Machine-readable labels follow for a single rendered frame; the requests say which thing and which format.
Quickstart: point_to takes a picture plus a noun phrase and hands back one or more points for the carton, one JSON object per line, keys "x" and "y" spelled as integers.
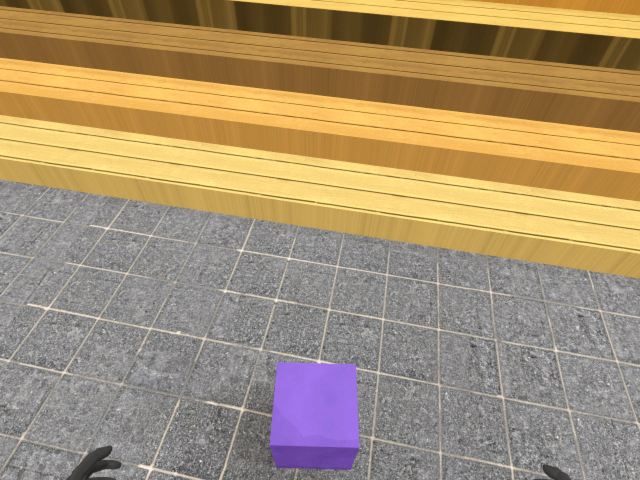
{"x": 315, "y": 416}

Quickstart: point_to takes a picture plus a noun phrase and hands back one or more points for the left robot hand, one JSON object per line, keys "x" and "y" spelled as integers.
{"x": 93, "y": 463}

